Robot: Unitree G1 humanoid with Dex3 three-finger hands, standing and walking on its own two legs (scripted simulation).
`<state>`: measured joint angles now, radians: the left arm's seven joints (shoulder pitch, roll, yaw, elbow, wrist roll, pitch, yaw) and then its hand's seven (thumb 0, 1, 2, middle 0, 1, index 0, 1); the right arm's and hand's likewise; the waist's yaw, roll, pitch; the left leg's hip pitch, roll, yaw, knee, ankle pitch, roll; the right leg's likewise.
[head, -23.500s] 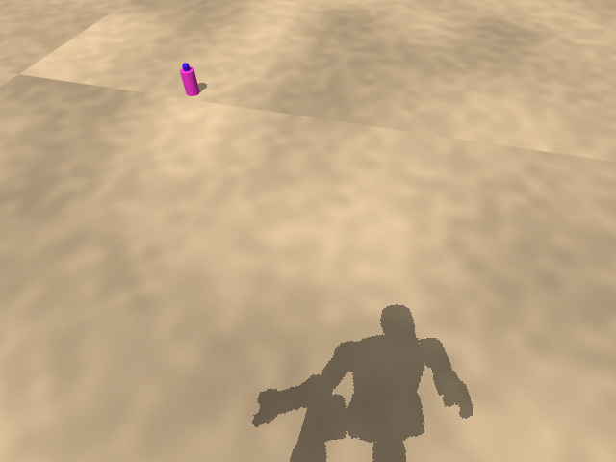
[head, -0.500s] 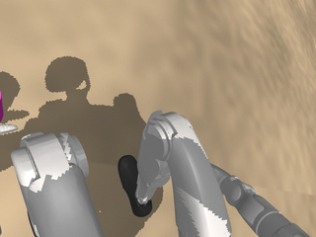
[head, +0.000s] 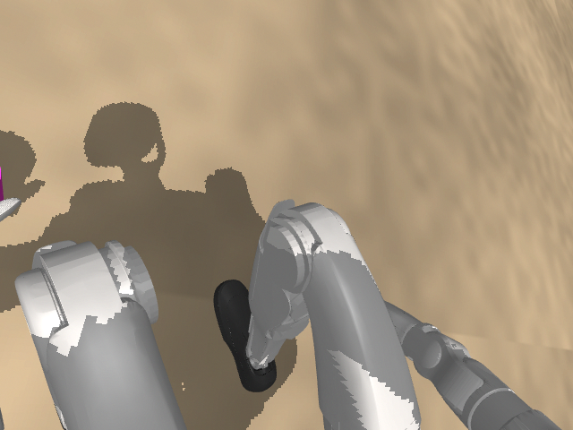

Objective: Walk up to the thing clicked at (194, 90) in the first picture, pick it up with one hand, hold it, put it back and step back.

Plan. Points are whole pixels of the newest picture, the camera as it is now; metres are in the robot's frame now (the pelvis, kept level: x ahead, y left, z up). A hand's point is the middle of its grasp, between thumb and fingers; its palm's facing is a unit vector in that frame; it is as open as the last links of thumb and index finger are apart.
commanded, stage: settle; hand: left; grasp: from the side
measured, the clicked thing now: out of the picture +0.42 +0.28 -0.19
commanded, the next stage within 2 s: lift in 1.70 s
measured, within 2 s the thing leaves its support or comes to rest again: leaves its support in 0.36 s
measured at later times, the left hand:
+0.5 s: hand out of the picture +0.38 +0.27 -0.14, palm faces +0.20 -0.98 -0.03, open 10.8 cm
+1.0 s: hand out of the picture +0.38 +0.26 -0.03, palm faces +0.16 -0.98 -0.07, open 10.9 cm
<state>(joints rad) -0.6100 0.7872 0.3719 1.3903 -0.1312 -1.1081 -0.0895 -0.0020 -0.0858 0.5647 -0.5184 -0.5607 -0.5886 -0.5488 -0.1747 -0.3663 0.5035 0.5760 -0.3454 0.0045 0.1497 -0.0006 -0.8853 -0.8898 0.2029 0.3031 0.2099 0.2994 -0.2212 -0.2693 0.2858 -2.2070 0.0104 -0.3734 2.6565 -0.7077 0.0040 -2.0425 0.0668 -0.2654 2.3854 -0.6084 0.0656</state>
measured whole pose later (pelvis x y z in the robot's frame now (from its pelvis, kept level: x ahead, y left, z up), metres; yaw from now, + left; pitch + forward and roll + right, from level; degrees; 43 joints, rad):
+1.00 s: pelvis +0.02 -0.02 +0.04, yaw +7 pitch +27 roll -10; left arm -0.40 0.46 0.27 0.72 -0.13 -0.62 -0.19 0.00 -0.41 0.97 -0.61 -0.95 -0.65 -0.94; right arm 0.02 -0.30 0.14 0.63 -0.11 0.03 0.10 0.00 -0.89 -0.89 0.20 0.30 0.21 0.30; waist -0.12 -0.05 -0.01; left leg -2.24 0.02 -0.18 2.44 -0.70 -0.01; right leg -2.14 0.00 -0.12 2.32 -0.67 0.02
